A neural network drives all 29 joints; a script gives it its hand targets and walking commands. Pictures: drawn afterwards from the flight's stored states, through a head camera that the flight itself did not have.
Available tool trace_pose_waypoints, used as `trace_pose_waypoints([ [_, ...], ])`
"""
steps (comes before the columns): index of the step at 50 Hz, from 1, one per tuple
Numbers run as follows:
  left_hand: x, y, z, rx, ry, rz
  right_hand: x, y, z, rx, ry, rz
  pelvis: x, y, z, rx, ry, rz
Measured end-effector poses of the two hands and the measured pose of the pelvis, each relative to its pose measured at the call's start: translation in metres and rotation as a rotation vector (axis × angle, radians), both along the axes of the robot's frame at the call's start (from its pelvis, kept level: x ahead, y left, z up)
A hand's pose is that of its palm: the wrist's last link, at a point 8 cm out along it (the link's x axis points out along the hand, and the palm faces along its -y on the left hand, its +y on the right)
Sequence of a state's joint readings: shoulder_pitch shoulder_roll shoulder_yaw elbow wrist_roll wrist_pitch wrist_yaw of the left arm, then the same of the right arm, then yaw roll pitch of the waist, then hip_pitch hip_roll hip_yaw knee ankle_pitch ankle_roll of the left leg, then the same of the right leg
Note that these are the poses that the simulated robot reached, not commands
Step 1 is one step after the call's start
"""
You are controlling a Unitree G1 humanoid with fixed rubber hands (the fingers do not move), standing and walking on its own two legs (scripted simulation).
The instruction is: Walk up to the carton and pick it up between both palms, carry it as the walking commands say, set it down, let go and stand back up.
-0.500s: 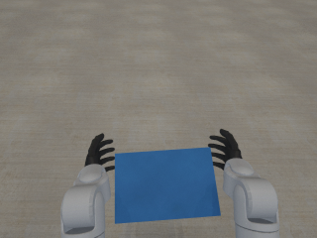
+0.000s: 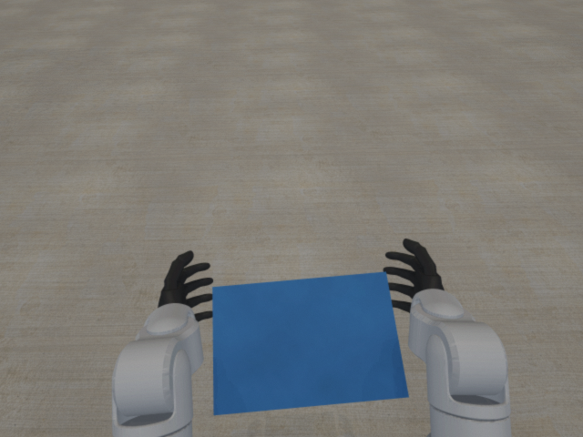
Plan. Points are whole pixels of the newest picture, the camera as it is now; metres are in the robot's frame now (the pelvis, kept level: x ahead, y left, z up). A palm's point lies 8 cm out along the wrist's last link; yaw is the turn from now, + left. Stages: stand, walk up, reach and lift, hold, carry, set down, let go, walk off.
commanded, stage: carry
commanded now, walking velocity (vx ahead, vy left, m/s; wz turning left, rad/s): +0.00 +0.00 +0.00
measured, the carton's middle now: (303, 340) +0.27 +0.00 +0.01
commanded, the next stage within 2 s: none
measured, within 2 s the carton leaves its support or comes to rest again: neither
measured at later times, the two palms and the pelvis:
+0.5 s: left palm (171, 322) +0.25 +0.15 +0.11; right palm (424, 308) +0.26 -0.14 +0.11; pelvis +0.00 +0.01 +0.00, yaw +0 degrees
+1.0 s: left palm (171, 326) +0.24 +0.15 +0.12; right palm (430, 309) +0.25 -0.14 +0.12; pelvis -0.01 +0.00 +0.00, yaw +0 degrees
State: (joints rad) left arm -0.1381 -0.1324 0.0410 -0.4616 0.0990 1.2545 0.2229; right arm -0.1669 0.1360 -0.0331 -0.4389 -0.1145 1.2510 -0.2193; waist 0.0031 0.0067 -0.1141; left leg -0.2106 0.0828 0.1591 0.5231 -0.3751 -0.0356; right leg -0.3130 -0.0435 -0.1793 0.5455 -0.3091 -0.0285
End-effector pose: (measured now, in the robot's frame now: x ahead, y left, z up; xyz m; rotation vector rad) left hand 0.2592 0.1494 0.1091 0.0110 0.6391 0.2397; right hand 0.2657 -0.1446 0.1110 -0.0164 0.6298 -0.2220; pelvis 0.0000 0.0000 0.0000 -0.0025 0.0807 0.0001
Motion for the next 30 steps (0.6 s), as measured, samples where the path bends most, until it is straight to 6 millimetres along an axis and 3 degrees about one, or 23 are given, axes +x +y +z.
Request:
trace_pose_waypoints([
  [11, 0.006, 0.003, -0.006, 0.001, 0.012, -0.006, 0.004, 0.003, -0.006, -0.001, 0.014, -0.006, 0.008, 0.005, -0.004, -0.003, -0.002, -0.002],
  [30, -0.016, 0.004, 0.002, 0.005, 0.008, -0.002, -0.016, 0.003, 0.001, 0.003, 0.010, -0.002, -0.008, 0.005, 0.000, 0.000, -0.011, 0.001],
])
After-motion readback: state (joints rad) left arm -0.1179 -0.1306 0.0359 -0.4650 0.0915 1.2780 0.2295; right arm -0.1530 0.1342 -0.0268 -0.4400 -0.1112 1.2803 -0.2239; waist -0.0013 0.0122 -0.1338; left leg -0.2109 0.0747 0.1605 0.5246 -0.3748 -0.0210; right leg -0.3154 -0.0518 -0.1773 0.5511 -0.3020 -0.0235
